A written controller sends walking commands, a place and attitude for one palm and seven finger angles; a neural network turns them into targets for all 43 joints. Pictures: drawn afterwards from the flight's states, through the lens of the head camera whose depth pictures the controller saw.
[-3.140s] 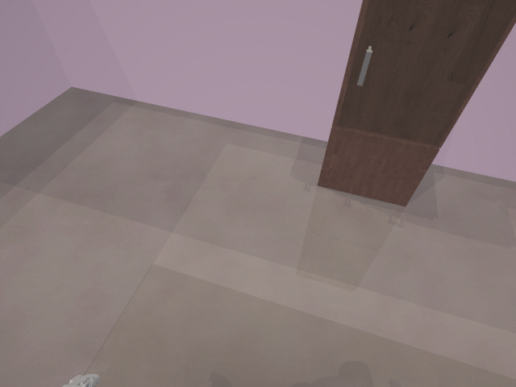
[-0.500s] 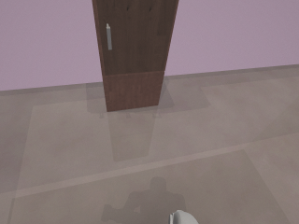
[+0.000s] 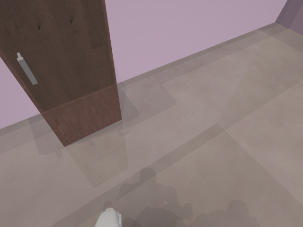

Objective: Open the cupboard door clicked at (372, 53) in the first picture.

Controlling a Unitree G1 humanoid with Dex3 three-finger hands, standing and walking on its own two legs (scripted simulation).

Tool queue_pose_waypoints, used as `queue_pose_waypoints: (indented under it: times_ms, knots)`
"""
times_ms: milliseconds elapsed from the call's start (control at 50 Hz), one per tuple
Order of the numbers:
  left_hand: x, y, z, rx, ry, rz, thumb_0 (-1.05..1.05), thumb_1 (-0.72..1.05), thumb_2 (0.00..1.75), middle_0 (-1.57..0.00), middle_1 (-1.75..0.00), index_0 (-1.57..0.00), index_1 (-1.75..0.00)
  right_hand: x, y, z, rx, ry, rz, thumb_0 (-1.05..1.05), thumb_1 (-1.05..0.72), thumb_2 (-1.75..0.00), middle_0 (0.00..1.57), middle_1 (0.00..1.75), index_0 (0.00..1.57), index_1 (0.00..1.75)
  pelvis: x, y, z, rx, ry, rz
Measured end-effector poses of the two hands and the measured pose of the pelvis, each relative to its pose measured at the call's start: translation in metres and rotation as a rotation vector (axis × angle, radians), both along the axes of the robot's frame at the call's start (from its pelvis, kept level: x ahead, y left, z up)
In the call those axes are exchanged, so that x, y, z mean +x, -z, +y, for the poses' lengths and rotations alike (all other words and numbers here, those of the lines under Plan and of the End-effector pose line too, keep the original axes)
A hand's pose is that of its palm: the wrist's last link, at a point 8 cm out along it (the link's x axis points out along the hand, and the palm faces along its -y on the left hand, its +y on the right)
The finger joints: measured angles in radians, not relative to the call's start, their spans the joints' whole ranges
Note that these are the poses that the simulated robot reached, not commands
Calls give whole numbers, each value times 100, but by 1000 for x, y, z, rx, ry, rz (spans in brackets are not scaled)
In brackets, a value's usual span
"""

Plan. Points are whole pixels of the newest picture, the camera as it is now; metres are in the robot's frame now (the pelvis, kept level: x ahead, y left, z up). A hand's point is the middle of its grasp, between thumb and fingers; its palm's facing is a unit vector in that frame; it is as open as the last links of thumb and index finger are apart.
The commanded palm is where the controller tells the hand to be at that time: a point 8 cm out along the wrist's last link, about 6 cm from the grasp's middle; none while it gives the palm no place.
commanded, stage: walk to a spot facing it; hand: left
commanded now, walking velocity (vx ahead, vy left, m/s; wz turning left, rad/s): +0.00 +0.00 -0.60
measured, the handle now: (26, 68) +0.69 +0.54 -0.04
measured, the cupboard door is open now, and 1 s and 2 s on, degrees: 0 0 0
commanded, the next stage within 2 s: turn to face it in 0.60 s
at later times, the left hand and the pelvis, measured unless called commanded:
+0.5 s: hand (93, 181) +0.27 +0.20 -0.15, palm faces -0.28 -0.93 -0.24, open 7.4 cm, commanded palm none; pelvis +0.11 +0.03 +0.00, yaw -20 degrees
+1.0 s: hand (107, 167) +0.33 +0.16 -0.17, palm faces -0.38 -0.91 -0.15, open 7.4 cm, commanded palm none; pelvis +0.17 +0.04 +0.01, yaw -25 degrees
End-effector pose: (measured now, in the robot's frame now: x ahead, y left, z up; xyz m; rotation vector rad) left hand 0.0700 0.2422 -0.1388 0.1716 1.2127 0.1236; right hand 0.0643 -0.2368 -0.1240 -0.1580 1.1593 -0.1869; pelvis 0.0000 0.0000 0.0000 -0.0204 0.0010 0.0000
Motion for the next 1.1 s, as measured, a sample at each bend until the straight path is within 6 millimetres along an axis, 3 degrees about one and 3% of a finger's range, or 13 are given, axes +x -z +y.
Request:
queue_pose_waypoints:
  times_ms: [60, 120, 200, 280, 360, 520, 580, 660, 820, 920, 980, 1100]
  knots:
    - [7, 2, 20, 2, -21, 23, 0, 92, 90, -20, -30, -20, -30, 55, -7, 18, 2, -32, -99, 0, -91, -90, 19, 29, 19, 29, 22, 1, 15, 2, 30, -2]
    - [20, 10, 43, 4, -42, 36, 1, 91, 90, -20, -30, -20, -30, 96, -10, 35, -18, -45, -168, 0, -91, -90, 20, 29, 20, 30, 45, 8, 34, -5, 64, -6]
    - [46, 9, 64, 18, -7, 66, 1, 91, 90, -20, -30, -20, -30, 113, -18, 49, -23, -16, -191, 0, -90, -90, 20, 29, 20, 30, 67, 5, 47, -2, 141, -13]
    - [85, -3, 67, 19, 58, 60, 1, 91, 90, -20, -30, -20, -30, 100, -21, 52, -17, 63, -139, 0, -90, -90, 20, 29, 20, 30, 83, -5, 52, -6, 197, -11]
    - [129, -13, 56, 21, 129, 39, 1, 91, 90, -19, -30, -19, -30, 71, -15, 46, -10, 170, -53, 0, -91, -90, 20, 30, 20, 30, 96, -10, 52, -4, 250, -2]
    - [220, -17, -5, 48, 330, -51, 1, 91, 90, -20, -30, -19, -30, -1, 15, 10, 12, 377, 113, 0, -91, -90, 20, 30, 20, 30, 117, 4, 25, 25, 357, 6]
    - [244, -16, -29, 56, 379, -107, 1, 91, 90, -20, -30, -20, -30, -20, 27, -3, 13, 420, 175, 0, -91, -90, 20, 29, 20, 30, 121, 11, 16, 23, 381, 8]
    - [256, -21, -45, 53, 415, -107, 0, 91, 90, -20, -30, -20, -30, -18, 19, -10, -3, 455, 177, 1, -91, -90, 19, 29, 19, 29, 126, 4, 13, 23, 425, 1]
    - [272, -14, -52, 18, 489, -71, 0, 90, 90, -20, -30, -20, -30, 19, -2, -1, -28, 487, 53, 0, -91, -90, 19, 29, 19, 29, 141, -3, 22, 4, 486, 3]
    - [280, 2, -43, -43, 449, -83, 1, 90, 90, -20, -30, -20, -30, 35, -3, 29, -30, 455, 51, 0, -91, -90, 19, 29, 19, 29, 159, 2, 35, -28, 454, -13]
    - [274, 3, -33, -56, 414, -55, 0, 91, 90, -20, -30, -20, -30, 38, -7, 50, -6, 433, 86, 0, -91, -90, 20, 29, 19, 30, 164, -4, 40, -20, 441, -14]
    - [253, -6, -4, -30, 352, 15, 1, 91, 90, -20, -30, -20, -30, 31, -16, 60, 4, 412, 150, 0, -93, -90, 20, 30, 20, 30, 163, -16, 50, -24, 394, 18]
